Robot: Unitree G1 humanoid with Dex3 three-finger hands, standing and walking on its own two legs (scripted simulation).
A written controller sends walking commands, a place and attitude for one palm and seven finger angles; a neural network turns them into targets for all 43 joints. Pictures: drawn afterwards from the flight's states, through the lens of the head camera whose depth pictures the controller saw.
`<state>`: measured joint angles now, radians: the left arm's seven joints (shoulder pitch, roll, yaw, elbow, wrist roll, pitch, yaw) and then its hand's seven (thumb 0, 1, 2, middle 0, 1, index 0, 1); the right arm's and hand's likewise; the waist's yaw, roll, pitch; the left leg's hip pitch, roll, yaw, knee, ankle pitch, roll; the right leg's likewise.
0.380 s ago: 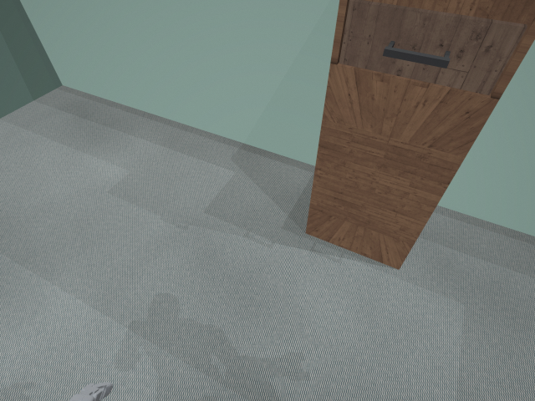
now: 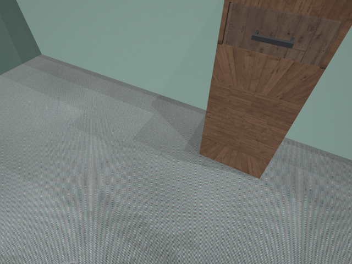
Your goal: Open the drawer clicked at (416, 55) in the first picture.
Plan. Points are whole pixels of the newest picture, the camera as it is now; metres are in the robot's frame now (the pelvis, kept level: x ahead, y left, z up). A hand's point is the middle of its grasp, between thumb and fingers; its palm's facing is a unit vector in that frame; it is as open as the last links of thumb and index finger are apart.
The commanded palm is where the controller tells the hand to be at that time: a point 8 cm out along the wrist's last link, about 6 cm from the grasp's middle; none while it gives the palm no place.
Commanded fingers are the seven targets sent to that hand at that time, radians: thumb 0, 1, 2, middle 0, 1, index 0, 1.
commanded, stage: stand and wait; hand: left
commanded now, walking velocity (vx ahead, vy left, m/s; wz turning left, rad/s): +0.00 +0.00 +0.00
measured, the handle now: (273, 38) +0.86 -0.31 +0.13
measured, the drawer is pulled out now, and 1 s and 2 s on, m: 0.00 0.00 0.00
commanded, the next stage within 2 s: look at it before walking up in 0.44 s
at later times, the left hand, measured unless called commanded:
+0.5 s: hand out of the picture +0.06 +0.25 -0.15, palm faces -0.03 -0.94 -0.34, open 7.4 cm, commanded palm none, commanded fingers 0.00 0.90 0.90 -0.20 -0.30 -0.20 -0.30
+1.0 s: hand out of the picture +0.07 +0.24 -0.15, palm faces -0.03 -0.94 -0.34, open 7.4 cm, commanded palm none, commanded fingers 0.00 0.90 0.90 -0.20 -0.30 -0.20 -0.30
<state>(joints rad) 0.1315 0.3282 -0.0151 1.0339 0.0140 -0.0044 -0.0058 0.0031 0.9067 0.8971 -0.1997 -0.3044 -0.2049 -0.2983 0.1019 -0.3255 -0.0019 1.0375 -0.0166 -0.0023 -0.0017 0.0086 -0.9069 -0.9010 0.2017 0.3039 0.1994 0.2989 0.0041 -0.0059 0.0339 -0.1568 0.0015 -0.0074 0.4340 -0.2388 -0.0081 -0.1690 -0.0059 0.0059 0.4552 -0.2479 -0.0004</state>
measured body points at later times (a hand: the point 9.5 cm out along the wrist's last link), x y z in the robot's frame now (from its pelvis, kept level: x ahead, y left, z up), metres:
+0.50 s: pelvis -0.01 +0.00 +0.00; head -0.01 +0.00 +0.45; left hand +0.07 +0.30 -0.13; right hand +0.06 -0.29 -0.13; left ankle +0.00 +0.13 -0.74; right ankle +0.00 -0.12 -0.74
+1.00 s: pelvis -0.01 +0.00 +0.00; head +0.00 -0.01 +0.45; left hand +0.07 +0.29 -0.13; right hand +0.07 -0.30 -0.13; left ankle +0.00 +0.13 -0.74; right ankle +0.00 -0.12 -0.74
